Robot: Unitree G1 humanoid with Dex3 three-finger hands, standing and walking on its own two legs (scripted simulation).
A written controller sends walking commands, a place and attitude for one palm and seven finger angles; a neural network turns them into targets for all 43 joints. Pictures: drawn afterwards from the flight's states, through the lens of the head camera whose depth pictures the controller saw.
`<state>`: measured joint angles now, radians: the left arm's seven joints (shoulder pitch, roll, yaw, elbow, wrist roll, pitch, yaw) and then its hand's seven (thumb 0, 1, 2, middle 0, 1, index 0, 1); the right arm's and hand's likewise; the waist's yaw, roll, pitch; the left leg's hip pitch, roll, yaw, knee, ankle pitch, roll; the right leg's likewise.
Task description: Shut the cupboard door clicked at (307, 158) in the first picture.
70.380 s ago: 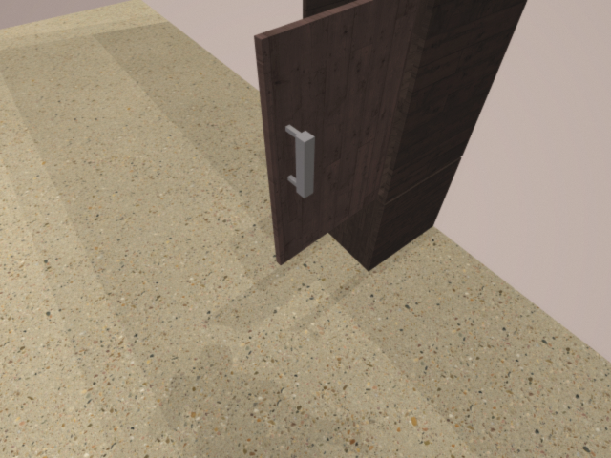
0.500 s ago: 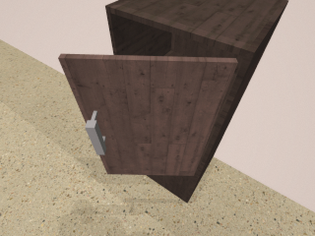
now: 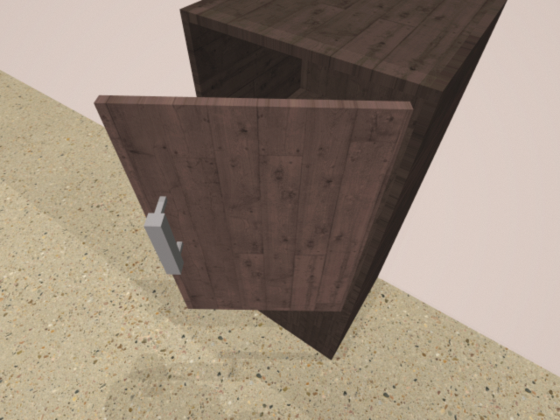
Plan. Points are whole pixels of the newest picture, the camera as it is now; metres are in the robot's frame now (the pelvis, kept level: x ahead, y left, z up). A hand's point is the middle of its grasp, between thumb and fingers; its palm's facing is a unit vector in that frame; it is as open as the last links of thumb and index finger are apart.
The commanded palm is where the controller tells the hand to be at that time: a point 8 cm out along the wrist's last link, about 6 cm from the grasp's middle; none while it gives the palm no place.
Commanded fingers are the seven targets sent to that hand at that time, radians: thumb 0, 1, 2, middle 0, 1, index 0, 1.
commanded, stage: raise the hand and make a fist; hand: left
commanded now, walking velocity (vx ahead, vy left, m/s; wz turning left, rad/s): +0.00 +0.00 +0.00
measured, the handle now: (168, 236) +0.39 +0.22 +0.00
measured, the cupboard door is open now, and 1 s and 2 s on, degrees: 34 34 34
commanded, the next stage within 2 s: bring the fist close to the handle in 1.98 s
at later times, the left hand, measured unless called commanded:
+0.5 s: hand out of the picture +0.12 +0.15 -0.08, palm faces +0.06 -1.00 +0.03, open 6.1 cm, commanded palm +0.11 +0.22 -0.05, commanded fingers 0.00 0.90 0.90 -0.60 -0.74 -0.60 -0.74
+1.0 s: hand (129, 396) +0.15 +0.21 -0.01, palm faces +0.18 -0.98 -0.08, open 3.8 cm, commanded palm +0.12 +0.24 -0.02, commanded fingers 0.00 0.90 0.90 -1.06 -1.24 -1.06 -1.24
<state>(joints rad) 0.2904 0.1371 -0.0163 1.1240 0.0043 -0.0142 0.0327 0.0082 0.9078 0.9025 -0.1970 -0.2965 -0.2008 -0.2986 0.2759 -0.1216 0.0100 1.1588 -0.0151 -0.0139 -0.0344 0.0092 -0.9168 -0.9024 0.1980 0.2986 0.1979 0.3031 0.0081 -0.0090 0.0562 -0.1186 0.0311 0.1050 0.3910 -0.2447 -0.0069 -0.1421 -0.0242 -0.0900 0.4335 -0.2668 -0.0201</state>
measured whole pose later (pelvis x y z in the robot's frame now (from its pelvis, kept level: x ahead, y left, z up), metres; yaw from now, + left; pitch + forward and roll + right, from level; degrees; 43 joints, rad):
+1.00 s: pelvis -0.05 +0.01 -0.09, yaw +1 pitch +12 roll -2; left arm 0.50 0.21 0.14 -0.18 -0.23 -0.38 -0.06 0.02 0.90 0.90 -0.88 -1.05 -0.88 -1.05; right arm 0.34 -0.22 0.00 0.54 0.01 -0.20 -0.05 0.01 -0.90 -0.90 0.20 0.30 0.20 0.30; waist 0.00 0.02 -0.12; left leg -0.84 0.04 0.02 1.13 -0.50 0.01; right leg -0.82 -0.04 -0.11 1.10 -0.49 -0.02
